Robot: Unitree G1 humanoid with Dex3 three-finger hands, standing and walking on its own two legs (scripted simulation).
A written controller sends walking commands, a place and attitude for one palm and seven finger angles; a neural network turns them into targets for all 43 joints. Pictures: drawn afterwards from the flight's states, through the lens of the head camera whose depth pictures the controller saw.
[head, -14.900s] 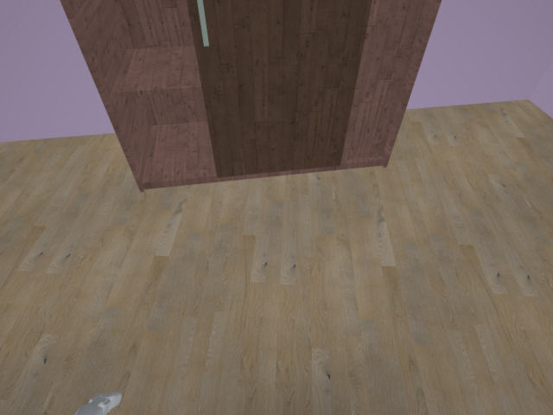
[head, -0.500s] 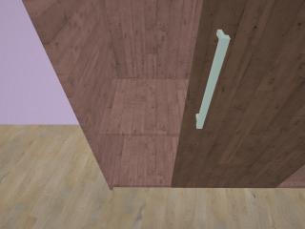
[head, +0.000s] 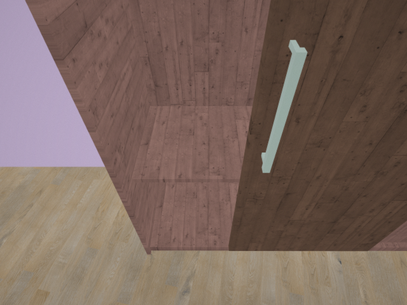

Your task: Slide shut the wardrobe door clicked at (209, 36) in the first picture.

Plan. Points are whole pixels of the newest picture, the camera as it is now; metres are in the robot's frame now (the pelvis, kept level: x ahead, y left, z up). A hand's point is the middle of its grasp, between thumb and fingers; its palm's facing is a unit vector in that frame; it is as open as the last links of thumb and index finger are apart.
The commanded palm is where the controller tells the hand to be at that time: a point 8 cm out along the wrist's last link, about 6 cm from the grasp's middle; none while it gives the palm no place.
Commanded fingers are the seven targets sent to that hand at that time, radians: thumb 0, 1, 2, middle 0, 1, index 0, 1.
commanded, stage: look again from close up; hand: right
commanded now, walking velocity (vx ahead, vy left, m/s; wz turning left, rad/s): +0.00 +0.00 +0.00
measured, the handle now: (277, 117) +0.47 -0.14 +0.13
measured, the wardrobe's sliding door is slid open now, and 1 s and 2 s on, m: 0.38 0.38 0.38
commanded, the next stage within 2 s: raise the hand with hooked fingers in 0.36 s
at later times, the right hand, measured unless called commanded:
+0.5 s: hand out of the picture -0.02 -0.15 -0.18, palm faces +0.09 +0.98 -0.15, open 7.3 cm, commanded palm +0.09 -0.20 -0.06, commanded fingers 0.00 -0.83 -0.87 0.20 0.34 0.20 0.34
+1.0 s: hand out of the picture +0.12 -0.19 -0.02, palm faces +0.16 +0.99 -0.06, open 9.2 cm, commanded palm +0.13 -0.23 +0.01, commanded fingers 0.00 -0.25 -0.62 0.25 0.72 0.25 0.72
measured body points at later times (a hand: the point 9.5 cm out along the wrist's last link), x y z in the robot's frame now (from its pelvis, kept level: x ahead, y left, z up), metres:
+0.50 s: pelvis -0.01 +0.00 +0.00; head +0.00 -0.01 +0.45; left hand -0.03 +0.20 -0.16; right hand -0.03 -0.20 -0.16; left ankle +0.00 +0.10 -0.74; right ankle -0.06 -0.09 -0.74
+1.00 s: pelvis -0.04 +0.02 -0.05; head -0.03 +0.00 +0.40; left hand +0.20 +0.25 -0.06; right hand +0.11 -0.24 -0.01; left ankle +0.00 +0.10 -0.74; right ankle -0.06 -0.09 -0.74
